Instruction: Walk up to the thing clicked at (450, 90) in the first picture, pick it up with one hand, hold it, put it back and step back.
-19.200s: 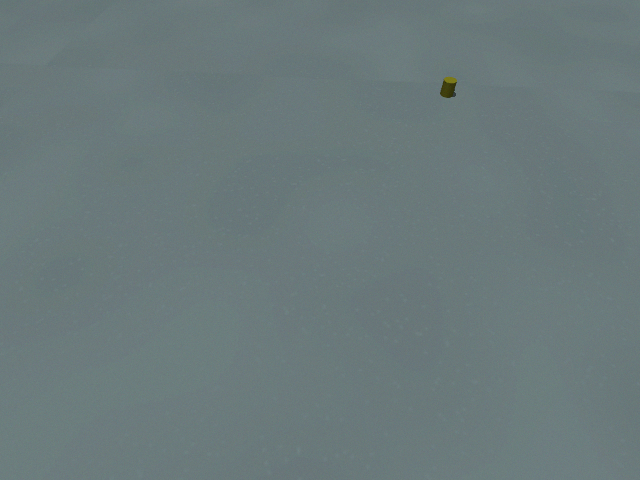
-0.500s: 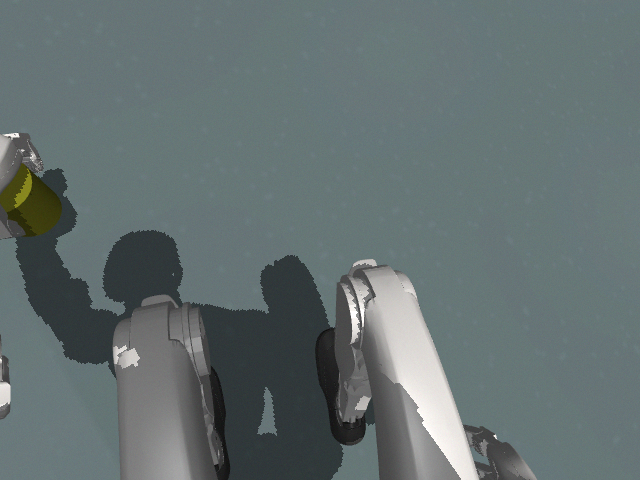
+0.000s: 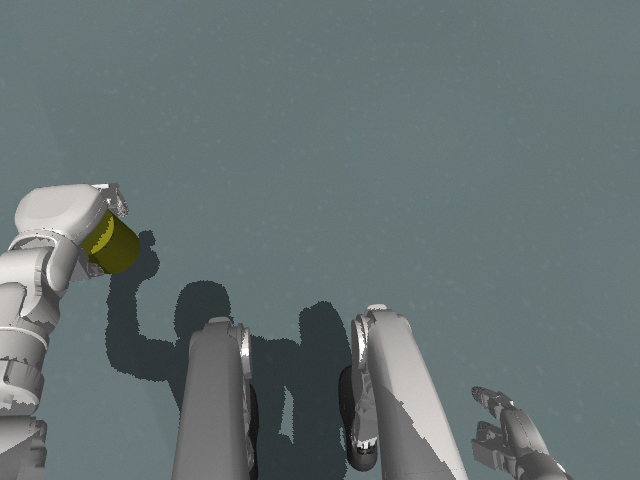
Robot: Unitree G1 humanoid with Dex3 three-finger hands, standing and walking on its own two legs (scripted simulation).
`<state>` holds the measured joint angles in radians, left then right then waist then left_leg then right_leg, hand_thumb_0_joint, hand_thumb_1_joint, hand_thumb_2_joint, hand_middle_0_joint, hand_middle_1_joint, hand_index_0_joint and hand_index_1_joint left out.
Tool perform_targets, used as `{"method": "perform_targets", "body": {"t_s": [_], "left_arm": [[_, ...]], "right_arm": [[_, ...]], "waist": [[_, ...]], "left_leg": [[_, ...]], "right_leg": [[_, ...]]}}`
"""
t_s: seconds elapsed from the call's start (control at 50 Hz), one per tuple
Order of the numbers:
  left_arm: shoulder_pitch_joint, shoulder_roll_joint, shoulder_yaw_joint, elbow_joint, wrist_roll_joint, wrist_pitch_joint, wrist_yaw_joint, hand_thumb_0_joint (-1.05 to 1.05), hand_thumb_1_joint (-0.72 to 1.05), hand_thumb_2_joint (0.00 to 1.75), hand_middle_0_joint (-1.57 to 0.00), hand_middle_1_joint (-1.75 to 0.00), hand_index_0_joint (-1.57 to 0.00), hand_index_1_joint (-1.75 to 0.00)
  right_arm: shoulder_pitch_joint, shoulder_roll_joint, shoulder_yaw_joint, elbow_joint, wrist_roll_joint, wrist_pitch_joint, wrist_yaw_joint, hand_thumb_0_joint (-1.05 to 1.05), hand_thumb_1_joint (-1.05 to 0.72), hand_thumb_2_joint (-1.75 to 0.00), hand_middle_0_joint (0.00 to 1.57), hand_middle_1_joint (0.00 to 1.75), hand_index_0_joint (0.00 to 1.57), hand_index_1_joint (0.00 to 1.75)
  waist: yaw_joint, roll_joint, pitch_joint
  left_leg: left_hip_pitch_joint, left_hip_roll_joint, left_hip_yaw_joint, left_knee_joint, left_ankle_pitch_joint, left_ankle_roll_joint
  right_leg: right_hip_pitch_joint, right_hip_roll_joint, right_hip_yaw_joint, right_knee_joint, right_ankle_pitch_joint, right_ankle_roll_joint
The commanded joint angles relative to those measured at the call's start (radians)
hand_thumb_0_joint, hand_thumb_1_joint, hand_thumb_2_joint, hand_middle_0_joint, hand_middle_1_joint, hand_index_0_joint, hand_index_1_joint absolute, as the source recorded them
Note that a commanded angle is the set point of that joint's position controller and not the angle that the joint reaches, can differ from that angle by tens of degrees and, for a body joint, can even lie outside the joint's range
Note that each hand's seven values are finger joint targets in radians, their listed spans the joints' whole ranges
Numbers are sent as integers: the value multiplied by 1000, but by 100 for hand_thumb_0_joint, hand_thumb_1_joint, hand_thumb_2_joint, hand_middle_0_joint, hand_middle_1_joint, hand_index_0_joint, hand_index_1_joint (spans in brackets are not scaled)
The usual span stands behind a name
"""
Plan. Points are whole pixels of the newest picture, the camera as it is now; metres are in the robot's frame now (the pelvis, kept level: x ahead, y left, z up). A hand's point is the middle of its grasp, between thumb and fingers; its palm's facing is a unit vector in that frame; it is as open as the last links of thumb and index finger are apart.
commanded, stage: lift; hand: left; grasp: from above
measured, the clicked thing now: (87, 237) +0.43 +0.30 -0.13
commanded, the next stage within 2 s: hold in 0.92 s
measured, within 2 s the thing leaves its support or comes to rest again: neither
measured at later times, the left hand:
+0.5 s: hand (20, 227) +0.36 +0.25 +0.10, palm faces -0.44 -0.10 -0.89, open 10.1 cm
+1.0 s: hand out of the picture +0.38 +0.23 +0.18, palm faces -0.45 -0.11 -0.88, open 10.1 cm
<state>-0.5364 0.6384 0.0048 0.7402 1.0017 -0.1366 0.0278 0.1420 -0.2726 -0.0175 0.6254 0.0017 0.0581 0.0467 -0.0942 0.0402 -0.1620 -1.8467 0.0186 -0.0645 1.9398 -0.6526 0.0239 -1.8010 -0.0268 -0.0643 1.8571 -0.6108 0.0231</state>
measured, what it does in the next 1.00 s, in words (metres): rises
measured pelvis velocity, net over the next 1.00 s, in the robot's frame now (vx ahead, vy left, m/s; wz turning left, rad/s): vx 0.07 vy -0.01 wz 0.03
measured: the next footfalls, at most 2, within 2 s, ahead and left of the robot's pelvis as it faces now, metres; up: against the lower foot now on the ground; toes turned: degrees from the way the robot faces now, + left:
none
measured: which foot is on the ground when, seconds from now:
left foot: down 0.00-1.00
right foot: down 0.00-1.00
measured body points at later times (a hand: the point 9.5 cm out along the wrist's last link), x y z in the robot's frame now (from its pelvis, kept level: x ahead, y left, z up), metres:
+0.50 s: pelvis +0.03 +0.00 +0.18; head +0.11 +0.01 +0.62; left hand +0.38 +0.25 +0.15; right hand +0.14 -0.27 +0.06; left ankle +0.08 +0.11 -0.45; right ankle +0.10 -0.13 -0.45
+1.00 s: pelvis +0.07 -0.01 +0.25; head +0.12 -0.01 +0.70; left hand +0.40 +0.23 +0.23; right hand +0.16 -0.27 +0.13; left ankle +0.08 +0.11 -0.45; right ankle +0.10 -0.13 -0.45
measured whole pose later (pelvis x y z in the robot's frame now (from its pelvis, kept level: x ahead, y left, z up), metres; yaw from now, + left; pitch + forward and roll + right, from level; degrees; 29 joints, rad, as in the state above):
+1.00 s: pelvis +0.07 -0.01 +0.25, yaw +2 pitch +10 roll -1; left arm -0.33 0.40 -0.18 0.82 0.97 0.01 0.12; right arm 0.26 -0.24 -0.04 0.73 0.05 0.00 -0.05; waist -0.05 0.03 -0.08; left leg -0.64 0.03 0.02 0.85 -0.39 0.00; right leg -0.65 -0.01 -0.01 0.82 -0.36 0.01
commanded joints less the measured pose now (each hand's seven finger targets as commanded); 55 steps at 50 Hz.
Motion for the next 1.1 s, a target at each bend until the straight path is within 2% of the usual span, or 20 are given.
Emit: {"method": "perform_targets", "body": {"t_s": [0.0,0.1,0.14,0.16,0.24,0.3,0.42,0.44,0.48,0.5,0.52,0.6,0.66,0.68,0.76,0.78,0.82,0.94,1.02,1.08], "left_arm": [[-270,276,98,-228,-23,34,46,0,50,94,-86,-95,-89,-92],[-161,190,41,-253,-38,66,37,0,51,95,-86,-97,-88,-94],[-126,189,44,-251,-44,75,38,0,51,96,-86,-96,-89,-94],[-137,166,19,-261,-44,75,38,0,52,96,-88,-95,-90,-93],[-89,143,12,-214,-44,74,48,0,50,91,-85,-95,-88,-92],[-90,88,-26,-194,-35,70,66,0,53,88,-86,-96,-90,-92],[-97,64,-39,-140,-11,82,123,0,49,88,-82,-98,-86,-94],[-97,69,-35,-140,-10,83,130,0,49,86,-82,-95,-86,-91],[-138,54,-53,-132,-4,90,142,0,51,86,-83,-96,-87,-91],[-108,50,-58,-89,-1,98,146,0,53,86,-85,-96,-89,-91],[-141,37,-66,-119,-7,100,149,0,52,87,-84,-96,-88,-92],[-120,33,-68,-68,-9,127,163,0,53,87,-84,-96,-88,-92],[-121,0,-93,-59,-22,140,160,0,52,88,-85,-93,-89,-90],[-110,15,-83,-43,-19,144,158,0,51,87,-85,-93,-88,-90],[-98,-19,-101,-46,-35,152,148,0,47,87,-82,-93,-85,-90],[-107,-4,-98,-70,-33,150,145,0,47,88,-83,-93,-86,-90],[-77,-28,-108,-54,-35,151,137,0,47,86,-83,-91,-86,-88],[-123,-20,-105,-118,-25,146,135,0,50,91,-85,-94,-87,-91],[-99,-31,-111,-86,-15,155,134,0,51,85,-83,-95,-88,-90],[-121,-22,-114,-124,-16,148,118,0,51,85,-82,-93,-87,-88]], "right_arm": [[134,-188,-72,-47,12,-25,-36,0,-91,-90,20,30,20,30],[108,-162,-64,-44,24,-38,-63,0,-91,-90,20,30,20,30],[98,-154,-60,-38,28,-47,-75,0,-91,-90,20,30,20,30],[99,-147,-57,-36,30,-52,-80,0,-91,-90,20,30,20,30],[95,-132,-50,-20,36,-78,-100,0,-91,-90,20,30,20,30],[104,-127,-53,-12,36,-94,-105,0,-91,-90,20,30,20,30],[116,-121,-57,-1,40,-110,-106,0,-91,-90,20,30,20,30],[112,-122,-57,4,39,-112,-106,0,-91,-90,20,30,20,30],[115,-124,-59,8,35,-113,-106,0,-91,-90,20,30,20,30],[112,-121,-60,11,36,-113,-107,0,-91,-90,20,30,20,30],[120,-122,-60,13,36,-114,-107,0,-91,-90,20,30,20,30],[127,-121,-64,23,38,-113,-108,0,-91,-90,20,30,20,30],[123,-120,-65,17,40,-111,-108,0,-91,-90,20,30,20,30],[128,-122,-64,24,39,-111,-108,0,-91,-90,20,30,20,30],[131,-117,-64,16,40,-109,-106,0,-91,-90,20,30,20,30],[126,-117,-66,10,41,-107,-106,0,-91,-90,20,30,20,30],[129,-116,-67,10,42,-105,-106,0,-91,-90,20,30,20,30],[130,-115,-69,13,45,-100,-107,0,-90,-90,20,30,20,30],[129,-114,-71,23,45,-95,-106,0,-90,-90,20,30,20,30],[119,-117,-73,22,48,-93,-106,0,-90,-90,20,30,20,30]], "waist": [[-8,167,-603],[-2,137,-536],[8,116,-498],[-8,100,-469],[-2,64,-371],[1,65,-357],[8,60,-314],[18,58,-311],[13,70,-303],[18,59,-276],[14,70,-286],[27,45,-271],[29,26,-250],[30,28,-242],[35,3,-233],[44,13,-234],[44,-10,-226],[48,22,-243],[43,-16,-214],[52,11,-203]], "left_leg": [[616,-8,-28,-434,104,2],[723,-5,-15,-562,108,-2],[754,-5,-12,-611,104,-2],[762,-8,0,-629,104,-1],[808,-9,3,-715,113,-2],[884,-5,5,-774,152,-6],[1003,-16,26,-892,194,-12],[1028,-16,23,-918,188,-13],[1075,-18,26,-955,200,-17],[1088,-21,31,-973,213,-18],[1114,-19,33,-990,223,-19],[1182,-19,40,-1044,305,-22],[1230,-21,48,-1085,347,-20],[1239,-20,49,-1094,355,-21],[1285,-24,56,-1138,395,-18],[1297,-27,60,-1150,399,-18],[1319,-28,62,-1171,418,-16],[1418,-25,69,-1223,498,-23],[1433,-30,76,-1241,543,-17],[1465,-31,82,-1275,534,-21]], "right_leg": [[420,40,-1,-319,131,-42],[557,46,9,-455,130,-42],[618,48,16,-509,127,-42],[653,50,23,-549,124,-42],[738,49,42,-650,119,-42],[794,52,45,-712,151,-44],[930,58,63,-853,171,-44],[953,58,61,-868,167,-43],[976,62,61,-897,181,-43],[994,63,62,-916,188,-43],[1013,63,64,-933,201,-42],[1094,63,63,-990,268,-42],[1143,62,63,-1030,311,-41],[1150,62,63,-1040,317,-40],[1216,59,67,-1091,357,-36],[1239,56,72,-1107,360,-35],[1266,57,71,-1129,382,-34],[1320,57,69,-1170,448,-37],[1365,54,77,-1206,508,-29],[1374,55,77,-1230,489,-34]]}}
